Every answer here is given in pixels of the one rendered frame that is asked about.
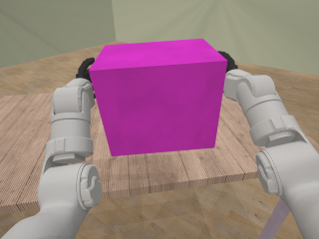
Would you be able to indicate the robot right hand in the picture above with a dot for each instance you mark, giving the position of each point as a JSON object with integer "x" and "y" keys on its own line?
{"x": 230, "y": 62}

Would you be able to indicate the right robot forearm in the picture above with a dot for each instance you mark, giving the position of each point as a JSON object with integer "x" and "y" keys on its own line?
{"x": 269, "y": 121}

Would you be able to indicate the right robot upper arm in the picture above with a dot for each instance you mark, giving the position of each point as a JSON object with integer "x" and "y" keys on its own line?
{"x": 291, "y": 171}

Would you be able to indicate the left robot upper arm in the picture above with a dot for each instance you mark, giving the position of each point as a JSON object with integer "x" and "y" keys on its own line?
{"x": 66, "y": 194}

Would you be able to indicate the robot left hand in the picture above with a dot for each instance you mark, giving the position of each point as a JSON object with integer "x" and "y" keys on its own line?
{"x": 83, "y": 71}

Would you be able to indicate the left robot forearm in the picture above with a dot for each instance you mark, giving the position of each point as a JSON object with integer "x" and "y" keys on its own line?
{"x": 70, "y": 136}

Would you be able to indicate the table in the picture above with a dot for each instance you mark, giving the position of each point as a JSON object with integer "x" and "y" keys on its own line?
{"x": 25, "y": 128}

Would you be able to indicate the carton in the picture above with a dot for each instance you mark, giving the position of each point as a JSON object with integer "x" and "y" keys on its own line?
{"x": 159, "y": 96}

